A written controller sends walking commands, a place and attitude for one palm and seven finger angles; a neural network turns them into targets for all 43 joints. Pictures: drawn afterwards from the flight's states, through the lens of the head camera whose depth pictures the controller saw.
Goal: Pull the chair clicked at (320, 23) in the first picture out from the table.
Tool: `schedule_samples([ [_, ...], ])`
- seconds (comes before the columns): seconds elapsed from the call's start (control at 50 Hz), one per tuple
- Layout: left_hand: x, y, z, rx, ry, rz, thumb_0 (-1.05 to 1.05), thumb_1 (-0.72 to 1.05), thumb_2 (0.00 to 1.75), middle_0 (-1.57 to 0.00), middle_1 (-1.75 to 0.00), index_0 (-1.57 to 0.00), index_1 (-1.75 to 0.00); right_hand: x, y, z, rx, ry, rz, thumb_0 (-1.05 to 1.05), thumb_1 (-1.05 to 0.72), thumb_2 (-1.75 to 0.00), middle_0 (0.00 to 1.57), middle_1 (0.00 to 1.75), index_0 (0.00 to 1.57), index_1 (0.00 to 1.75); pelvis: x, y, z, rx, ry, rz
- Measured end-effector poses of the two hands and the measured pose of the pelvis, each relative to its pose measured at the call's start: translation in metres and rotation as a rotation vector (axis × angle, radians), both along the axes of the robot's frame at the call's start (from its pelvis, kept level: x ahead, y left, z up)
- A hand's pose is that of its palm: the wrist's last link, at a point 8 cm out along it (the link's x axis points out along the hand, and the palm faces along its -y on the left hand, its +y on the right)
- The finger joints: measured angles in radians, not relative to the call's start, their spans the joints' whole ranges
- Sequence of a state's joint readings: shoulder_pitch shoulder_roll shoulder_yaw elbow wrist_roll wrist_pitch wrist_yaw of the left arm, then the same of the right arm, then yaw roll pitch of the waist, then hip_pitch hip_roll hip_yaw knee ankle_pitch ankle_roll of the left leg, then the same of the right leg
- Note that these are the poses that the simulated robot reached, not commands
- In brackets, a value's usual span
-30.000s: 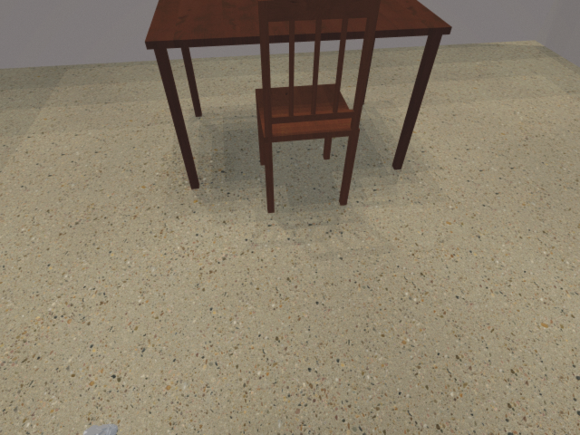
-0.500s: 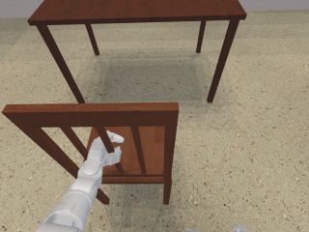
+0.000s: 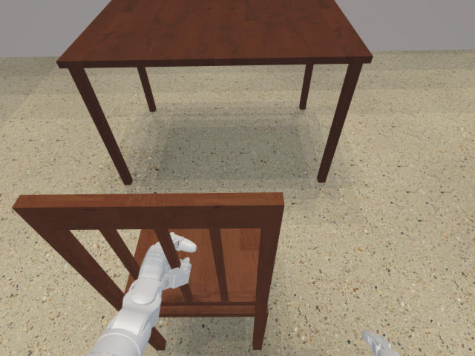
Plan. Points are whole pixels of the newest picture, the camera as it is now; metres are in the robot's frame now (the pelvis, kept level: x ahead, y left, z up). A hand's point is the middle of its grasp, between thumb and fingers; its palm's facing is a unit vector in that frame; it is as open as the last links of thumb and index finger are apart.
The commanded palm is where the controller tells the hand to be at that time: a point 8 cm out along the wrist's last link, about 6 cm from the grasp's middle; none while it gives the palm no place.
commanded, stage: stop walking, hand still on the chair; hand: left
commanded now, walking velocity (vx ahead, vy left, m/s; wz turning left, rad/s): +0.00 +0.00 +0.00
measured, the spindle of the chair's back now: (177, 268) +0.30 +0.14 -0.08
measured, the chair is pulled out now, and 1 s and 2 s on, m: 0.60 0.60 0.60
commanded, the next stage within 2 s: open the thumb and straighten the fingers in 0.18 s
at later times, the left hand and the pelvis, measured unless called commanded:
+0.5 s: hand (183, 269) +0.29 +0.12 -0.05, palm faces -0.07 -0.98 -0.18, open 7.0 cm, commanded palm +0.27 +0.17 -0.03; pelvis +0.00 +0.00 -0.01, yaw +3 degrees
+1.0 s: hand (184, 272) +0.28 +0.12 -0.06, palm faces -0.05 -0.98 -0.21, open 16.9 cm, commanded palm +0.27 +0.17 -0.03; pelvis +0.01 -0.02 -0.03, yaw +5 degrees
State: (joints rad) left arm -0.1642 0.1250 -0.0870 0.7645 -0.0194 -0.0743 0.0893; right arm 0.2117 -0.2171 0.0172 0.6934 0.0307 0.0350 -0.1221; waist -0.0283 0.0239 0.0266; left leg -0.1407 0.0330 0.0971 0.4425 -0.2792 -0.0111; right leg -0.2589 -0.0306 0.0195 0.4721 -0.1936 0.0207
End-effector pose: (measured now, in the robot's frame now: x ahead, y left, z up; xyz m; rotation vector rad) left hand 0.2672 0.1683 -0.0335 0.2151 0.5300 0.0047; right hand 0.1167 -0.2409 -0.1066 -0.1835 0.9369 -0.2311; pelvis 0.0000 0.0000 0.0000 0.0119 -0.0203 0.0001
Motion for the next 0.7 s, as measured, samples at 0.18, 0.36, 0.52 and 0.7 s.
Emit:
schedule_samples([
  [0.18,0.000,0.000,0.000,0.000,-0.003,-0.009,0.03,0.74,0.83,-0.34,-1.34,-0.49,-1.45,-0.006,0.011,-0.006,0.022,0.040,0.007,0.01,-0.91,-0.90,0.20,0.30,0.20,0.30,0.002,0.003,0.000,0.001,0.002,0.002],
  [0.36,0.001,0.001,-0.001,-0.018,-0.010,-0.007,0.03,0.72,0.82,-0.36,-1.35,-0.49,-1.45,-0.009,0.005,-0.008,0.044,0.052,0.008,0.01,-0.91,-0.90,0.20,0.30,0.20,0.30,0.002,0.001,-0.002,0.004,0.030,0.029],
  [0.52,0.004,0.003,0.004,-0.023,-0.061,-0.031,0.01,0.31,0.62,-0.44,-1.41,-0.49,-1.45,0.000,-0.013,-0.007,0.031,0.008,0.067,0.01,-0.91,-0.90,0.20,0.30,0.20,0.30,-0.001,-0.002,-0.013,-0.005,0.096,0.056],
  [0.7,0.005,0.005,-0.002,-0.004,-0.014,-0.012,0.00,-0.33,0.31,-0.39,-1.16,-0.40,-1.18,0.019,-0.012,-0.018,0.039,-0.041,0.099,0.01,-0.91,-0.90,0.20,0.30,0.20,0.30,0.000,-0.005,-0.023,-0.002,0.135,0.066],
])
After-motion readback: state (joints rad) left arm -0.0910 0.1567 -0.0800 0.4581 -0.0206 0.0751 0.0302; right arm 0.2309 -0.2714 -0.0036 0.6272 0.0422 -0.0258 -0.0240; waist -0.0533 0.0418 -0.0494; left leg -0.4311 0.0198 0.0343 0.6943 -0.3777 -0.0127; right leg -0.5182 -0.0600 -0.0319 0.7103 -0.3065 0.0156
